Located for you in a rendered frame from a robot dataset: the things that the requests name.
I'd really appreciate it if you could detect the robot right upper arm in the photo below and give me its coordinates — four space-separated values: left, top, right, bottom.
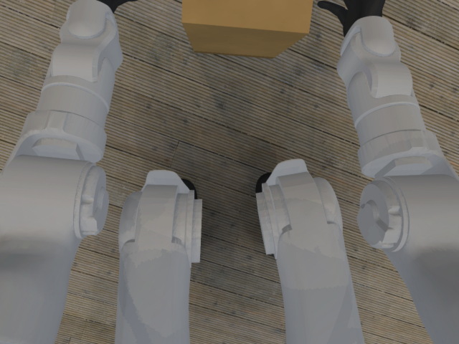
356 174 459 344

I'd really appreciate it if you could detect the robot left shin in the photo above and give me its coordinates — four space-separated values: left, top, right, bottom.
118 170 189 253

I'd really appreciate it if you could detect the robot right forearm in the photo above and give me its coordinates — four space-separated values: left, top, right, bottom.
336 16 459 181

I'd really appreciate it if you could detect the robot right hand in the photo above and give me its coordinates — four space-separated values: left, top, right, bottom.
317 0 385 37

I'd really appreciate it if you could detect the carton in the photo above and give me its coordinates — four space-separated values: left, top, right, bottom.
181 0 313 59

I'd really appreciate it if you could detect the robot left forearm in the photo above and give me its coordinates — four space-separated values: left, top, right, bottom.
0 0 123 180

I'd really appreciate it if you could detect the left robot thigh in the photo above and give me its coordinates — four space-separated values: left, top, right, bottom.
115 184 202 344

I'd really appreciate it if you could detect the robot left upper arm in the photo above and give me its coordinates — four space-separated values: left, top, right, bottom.
0 155 109 344

